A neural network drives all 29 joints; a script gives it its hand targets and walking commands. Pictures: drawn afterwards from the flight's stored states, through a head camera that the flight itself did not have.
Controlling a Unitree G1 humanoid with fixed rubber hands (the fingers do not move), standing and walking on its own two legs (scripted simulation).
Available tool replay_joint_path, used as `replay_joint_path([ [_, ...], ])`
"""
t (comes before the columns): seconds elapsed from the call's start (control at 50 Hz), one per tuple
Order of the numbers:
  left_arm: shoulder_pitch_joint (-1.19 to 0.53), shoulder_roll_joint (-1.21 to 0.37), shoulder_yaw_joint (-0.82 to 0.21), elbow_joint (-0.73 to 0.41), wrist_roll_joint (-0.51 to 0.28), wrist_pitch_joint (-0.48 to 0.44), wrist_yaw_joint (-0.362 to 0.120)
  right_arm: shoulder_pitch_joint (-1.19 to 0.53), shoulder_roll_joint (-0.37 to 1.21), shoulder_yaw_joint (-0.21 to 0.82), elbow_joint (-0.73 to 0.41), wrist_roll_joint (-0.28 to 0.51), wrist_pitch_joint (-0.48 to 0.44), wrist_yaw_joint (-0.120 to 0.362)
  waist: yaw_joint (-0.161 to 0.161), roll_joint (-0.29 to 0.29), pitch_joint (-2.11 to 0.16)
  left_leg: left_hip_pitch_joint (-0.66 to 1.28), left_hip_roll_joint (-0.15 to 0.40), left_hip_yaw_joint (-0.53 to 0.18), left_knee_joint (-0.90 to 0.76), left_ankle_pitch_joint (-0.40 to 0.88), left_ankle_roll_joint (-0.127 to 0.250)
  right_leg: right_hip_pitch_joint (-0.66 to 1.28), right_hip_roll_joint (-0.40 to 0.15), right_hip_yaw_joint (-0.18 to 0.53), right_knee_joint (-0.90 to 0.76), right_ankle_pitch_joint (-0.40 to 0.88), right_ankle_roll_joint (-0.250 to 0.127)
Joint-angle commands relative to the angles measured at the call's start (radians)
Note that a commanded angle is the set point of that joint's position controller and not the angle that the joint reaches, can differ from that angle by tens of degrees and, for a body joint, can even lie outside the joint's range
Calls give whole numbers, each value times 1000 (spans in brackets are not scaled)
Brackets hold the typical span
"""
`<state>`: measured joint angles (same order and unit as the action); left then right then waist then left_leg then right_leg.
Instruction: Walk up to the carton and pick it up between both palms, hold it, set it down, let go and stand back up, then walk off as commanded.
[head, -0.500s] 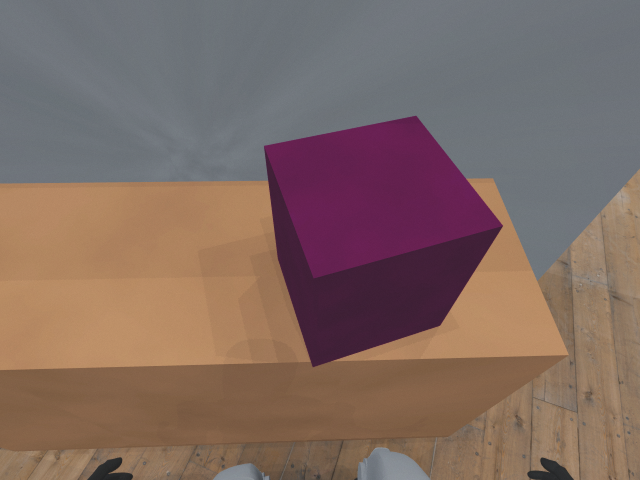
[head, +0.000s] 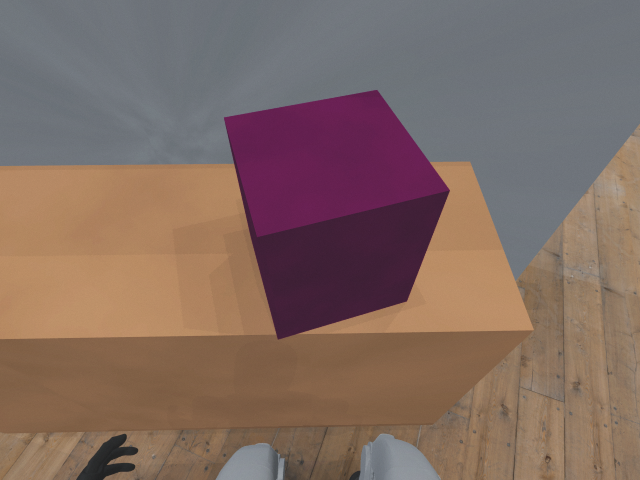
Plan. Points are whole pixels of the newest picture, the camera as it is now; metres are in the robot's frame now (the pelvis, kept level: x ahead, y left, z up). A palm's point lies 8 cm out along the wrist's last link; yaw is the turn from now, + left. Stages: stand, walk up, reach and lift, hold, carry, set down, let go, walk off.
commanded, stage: walk up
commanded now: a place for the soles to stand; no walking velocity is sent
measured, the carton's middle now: (325, 219) +0.44 +0.02 +0.05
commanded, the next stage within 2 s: none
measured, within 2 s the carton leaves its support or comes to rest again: neither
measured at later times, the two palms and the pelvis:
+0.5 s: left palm out of the picture +0.08 +0.30 -0.08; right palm out of the picture +0.09 -0.28 -0.08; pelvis +0.01 +0.00 +0.04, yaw +3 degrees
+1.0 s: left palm out of the picture +0.10 +0.31 -0.07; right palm (552, 471) +0.15 -0.26 -0.07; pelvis +0.04 +0.02 +0.05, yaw +4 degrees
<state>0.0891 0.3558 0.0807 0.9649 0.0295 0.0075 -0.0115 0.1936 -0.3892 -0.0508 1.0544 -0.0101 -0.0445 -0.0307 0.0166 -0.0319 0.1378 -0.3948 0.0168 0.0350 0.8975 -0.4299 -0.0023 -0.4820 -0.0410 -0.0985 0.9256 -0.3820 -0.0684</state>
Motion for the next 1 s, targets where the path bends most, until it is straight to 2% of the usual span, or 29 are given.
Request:
replay_joint_path([
  [0.0,-64,270,52,-25,-21,-21,8,-72,-330,-48,-76,-18,-30,-5,0,162,-76,-149,299,-588,-568,-469,229,68,-6,151,-55,-160,40],
  [0.02,-27,242,45,1,-26,-27,3,-121,-301,-35,-82,-14,-31,-7,34,93,-74,-160,257,-490,-523,-338,201,127,-7,152,-133,-98,41],
  [0.04,-13,221,36,17,-20,-36,-1,-131,-273,-19,-77,-10,-30,-9,50,73,-102,-159,199,-371,-440,-182,149,201,-32,181,-277,-66,32],
  [0.06,-3,241,38,24,-10,-45,1,-123,-240,-3,-72,-3,-28,-4,49,63,-110,-217,126,-251,-352,-94,86,281,-96,286,-424,-127,9],
  [0.08,1,285,47,32,-1,-55,6,-89,-201,2,-51,7,-20,1,32,-1,-90,-249,37,-125,-205,-61,45,280,-199,456,-580,-299,-11],
  [0.1,-5,331,54,38,2,-58,10,-61,-217,-11,-34,14,-12,-3,22,-23,-108,-184,21,-69,-71,-85,30,225,-315,587,-653,-362,-54],
  [0.12,-40,331,54,29,6,-59,15,-41,-236,-21,-22,15,-8,-2,8,-2,-101,-141,44,-85,-19,-114,32,189,-337,594,-650,-339,-88],
  [0.16,-78,295,41,27,1,-61,20,-11,-212,-22,-18,10,-19,2,-22,-10,-132,-66,52,-75,-103,-68,53,206,-293,453,-578,-131,-90],
  [0.18,-98,278,36,27,-4,-60,19,25,-202,-23,-4,9,-25,3,-40,-32,-159,10,53,-71,-180,3,59,192,-269,384,-539,-34,-70],
  [0.2,-120,261,30,26,-11,-54,14,46,-195,-23,5,8,-30,3,-51,-47,-170,108,54,-62,-265,98,61,151,-233,304,-517,1,-44],
  [0.22,-118,247,26,31,-15,-47,9,38,-207,-20,1,6,-32,2,-47,-13,-171,136,61,-103,-337,128,69,116,-178,234,-506,-46,-5],
  [0.24,-126,233,24,40,-17,-42,4,-10,-214,-19,-3,2,-28,2,-31,12,-141,99,80,-160,-388,43,83,100,-134,197,-511,-141,20],
  [0.26,-135,237,22,46,-15,-37,1,-43,-222,-19,-10,-1,-24,5,-23,7,-119,56,90,-189,-406,-41,85,118,-119,188,-525,-209,36],
  [0.28,-139,234,23,56,-12,-36,0,-65,-219,-15,-13,0,-20,6,-18,11,-125,37,92,-185,-422,-57,78,155,-120,202,-535,-229,37],
  [0.34,-121,234,18,90,-11,-40,-2,-87,-200,2,-1,5,-20,5,-7,2,-153,36,80,-154,-436,40,62,236,-138,210,-581,-195,27],
  [0.38,-131,222,12,101,-13,-41,-2,-89,-192,8,6,2,-23,6,-12,11,-162,75,73,-135,-445,99,60,252,-149,204,-609,-171,20],
  [0.44,-156,216,5,111,-14,-40,-4,-95,-196,8,10,4,-25,6,-16,17,-160,114,83,-124,-475,195,54,276,-141,173,-613,-66,30],
  [0.5,-155,206,-1,121,-18,-38,-7,-117,-208,12,11,-1,-27,6,-9,40,-168,101,106,-160,-527,216,60,327,-122,140,-598,4,38],
  [0.52,-153,202,-1,125,-20,-38,-8,-129,-206,14,10,1,-28,6,-2,23,-160,93,110,-166,-542,221,58,342,-119,136,-599,26,39],
  [0.58,-148,193,-4,130,-23,-37,-9,-138,-201,17,12,3,-29,5,0,33,-170,108,115,-170,-560,261,53,373,-119,123,-609,71,40],
  [0.62,-144,194,-6,132,-21,-37,-9,-146,-201,15,11,3,-28,7,1,45,-172,116,110,-160,-569,251,48,375,-122,127,-616,70,40],
  [0.7,-144,187,-9,136,-21,-38,-9,-149,-205,16,9,2,-29,9,2,34,-184,124,117,-163,-582,315,44,413,-121,106,-610,146,42],
  [0.72,-143,189,-8,132,-20,-39,-7,-153,-200,17,5,2,-28,9,3,53,-181,126,113,-161,-578,335,42,414,-123,110,-612,152,43],
  [0.76,-149,189,-9,127,-20,-39,-8,-158,-198,16,1,4,-28,10,2,27,-180,143,108,-154,-573,337,39,402,-126,110,-625,152,43],
  [0.84,-137,191,-6,125,-19,-38,-5,-155,-204,15,-6,1,-24,10,1,48,-187,140,113,-152,-580,369,38,428,-122,100,-610,199,43],
  [0.86,-131,190,-7,123,-20,-38,-6,-158,-198,16,-9,2,-25,10,1,29,-198,150,110,-152,-581,370,36,431,-124,101,-612,207,41],
  [0.9,-131,188,-3,121,-19,-38,-5,-160,-203,17,-12,2,-25,10,3,48,-208,150,110,-147,-582,399,35,456,-125,92,-597,243,44],
  [0.92,-124,185,-6,120,-22,-37,-4,-162,-200,15,-14,4,-24,9,4,31,-201,163,110,-151,-580,402,35,437,-122,96,-605,247,42],
  [0.98,-127,185,-4,115,-19,-37,-3,-157,-196,16,-16,4,-20,8,1,31,-212,170,104,-137,-567,423,32,449,-128,95,-604,262,42],
])
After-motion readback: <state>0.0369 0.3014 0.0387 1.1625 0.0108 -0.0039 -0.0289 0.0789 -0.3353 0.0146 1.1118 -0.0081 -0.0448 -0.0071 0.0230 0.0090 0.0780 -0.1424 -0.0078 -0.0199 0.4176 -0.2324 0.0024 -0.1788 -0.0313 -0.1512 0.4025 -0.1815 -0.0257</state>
